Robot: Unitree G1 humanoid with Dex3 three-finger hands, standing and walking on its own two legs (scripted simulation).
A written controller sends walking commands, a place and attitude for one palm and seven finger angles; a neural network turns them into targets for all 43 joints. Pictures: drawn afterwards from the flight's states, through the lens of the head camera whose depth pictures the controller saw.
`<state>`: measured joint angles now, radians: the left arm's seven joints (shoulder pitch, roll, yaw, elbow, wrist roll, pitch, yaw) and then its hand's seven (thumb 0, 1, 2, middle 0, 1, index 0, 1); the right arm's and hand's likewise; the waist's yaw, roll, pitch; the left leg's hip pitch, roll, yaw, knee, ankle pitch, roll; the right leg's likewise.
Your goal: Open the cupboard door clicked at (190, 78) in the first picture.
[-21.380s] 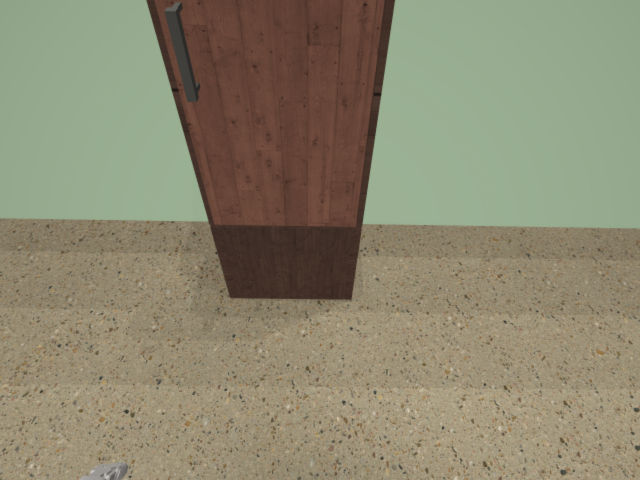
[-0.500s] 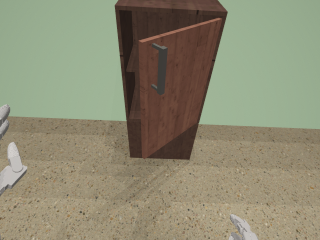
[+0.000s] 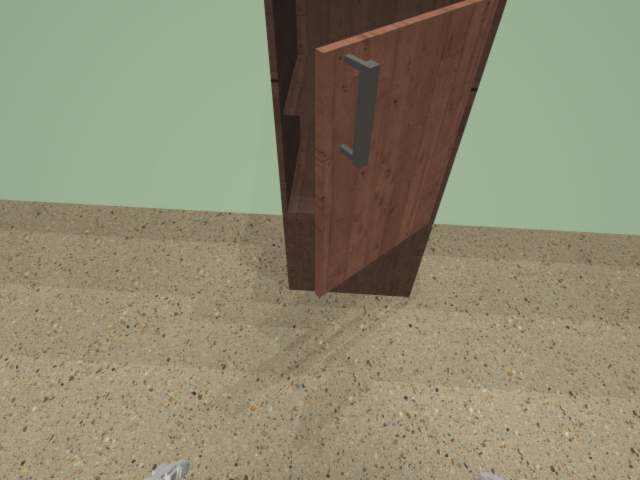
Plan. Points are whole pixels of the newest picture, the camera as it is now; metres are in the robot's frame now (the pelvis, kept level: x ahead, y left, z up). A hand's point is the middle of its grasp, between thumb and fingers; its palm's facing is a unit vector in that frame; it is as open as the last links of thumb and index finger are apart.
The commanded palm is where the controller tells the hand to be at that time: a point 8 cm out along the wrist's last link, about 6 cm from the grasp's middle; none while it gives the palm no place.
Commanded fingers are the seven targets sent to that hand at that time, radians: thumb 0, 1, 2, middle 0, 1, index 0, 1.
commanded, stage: let the arm hang, fingers relaxed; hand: left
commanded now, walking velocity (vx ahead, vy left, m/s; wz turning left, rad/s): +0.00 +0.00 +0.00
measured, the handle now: (355, 114) +0.59 -0.04 +0.16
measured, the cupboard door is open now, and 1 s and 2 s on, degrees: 43 43 43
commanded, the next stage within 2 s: look to check the result in 0.86 s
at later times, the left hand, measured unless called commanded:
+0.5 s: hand out of the picture -0.05 +0.21 -0.16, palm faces +0.03 -0.98 -0.21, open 7.4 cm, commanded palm none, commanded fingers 0.00 0.90 0.90 -0.20 -0.30 -0.20 -0.30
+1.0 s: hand out of the picture -0.03 +0.17 -0.16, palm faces +0.04 -0.98 -0.18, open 7.4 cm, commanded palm none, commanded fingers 0.00 0.90 0.90 -0.20 -0.30 -0.20 -0.30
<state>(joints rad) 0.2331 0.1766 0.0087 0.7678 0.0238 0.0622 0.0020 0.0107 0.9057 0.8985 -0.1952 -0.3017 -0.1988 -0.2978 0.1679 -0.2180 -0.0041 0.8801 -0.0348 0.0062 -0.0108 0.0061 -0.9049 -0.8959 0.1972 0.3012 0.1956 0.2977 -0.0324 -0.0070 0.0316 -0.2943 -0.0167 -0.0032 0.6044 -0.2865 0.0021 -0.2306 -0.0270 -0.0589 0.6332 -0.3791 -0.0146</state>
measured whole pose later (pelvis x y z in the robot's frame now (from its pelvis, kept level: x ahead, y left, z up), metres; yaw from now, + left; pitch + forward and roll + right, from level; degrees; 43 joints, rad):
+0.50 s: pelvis -0.01 +0.03 +0.02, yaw +0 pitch -2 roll +0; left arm 0.31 0.15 0.01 1.18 0.01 0.01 0.02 0.00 0.91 0.90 -0.20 -0.30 -0.20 -0.30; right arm 0.25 -0.16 0.00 1.14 -0.02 0.02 -0.03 0.00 -0.91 -0.90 0.20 0.30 0.20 0.30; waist 0.00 0.03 0.06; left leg -0.20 -0.04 0.01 0.42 -0.18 0.04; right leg -0.13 -0.04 -0.05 0.41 -0.25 0.03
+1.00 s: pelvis -0.01 +0.01 +0.01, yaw +0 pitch -2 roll +0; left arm 0.29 0.11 0.02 1.16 0.01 0.00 0.03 0.01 0.91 0.90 -0.20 -0.30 -0.20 -0.30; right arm 0.30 -0.12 -0.01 1.15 -0.02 0.02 -0.04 0.00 -0.91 -0.90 0.20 0.30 0.20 0.30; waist -0.02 0.03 0.05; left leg -0.22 -0.02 0.00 0.44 -0.19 0.02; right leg -0.15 -0.02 -0.05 0.45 -0.26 0.00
